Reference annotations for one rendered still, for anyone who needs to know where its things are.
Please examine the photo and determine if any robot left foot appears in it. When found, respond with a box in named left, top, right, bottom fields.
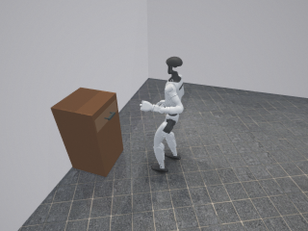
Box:
left=151, top=165, right=168, bottom=172

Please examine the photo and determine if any handle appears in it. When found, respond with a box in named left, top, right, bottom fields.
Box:
left=104, top=112, right=116, bottom=120

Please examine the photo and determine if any robot right hand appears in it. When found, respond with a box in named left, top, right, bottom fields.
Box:
left=156, top=100, right=166, bottom=107

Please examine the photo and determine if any robot left hand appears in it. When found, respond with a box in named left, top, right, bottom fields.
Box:
left=140, top=100, right=153, bottom=112

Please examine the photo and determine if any robot left upper arm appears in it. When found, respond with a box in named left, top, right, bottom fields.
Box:
left=165, top=83, right=184, bottom=114

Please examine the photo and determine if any robot left forearm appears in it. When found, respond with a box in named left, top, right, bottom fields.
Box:
left=151, top=104, right=183, bottom=115

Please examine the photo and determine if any drawer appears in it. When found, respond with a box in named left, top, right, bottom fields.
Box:
left=94, top=100, right=117, bottom=133

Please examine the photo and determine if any robot head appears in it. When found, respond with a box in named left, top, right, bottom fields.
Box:
left=166, top=56, right=183, bottom=83

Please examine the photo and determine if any cabinet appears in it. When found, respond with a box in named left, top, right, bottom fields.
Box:
left=50, top=88, right=123, bottom=177

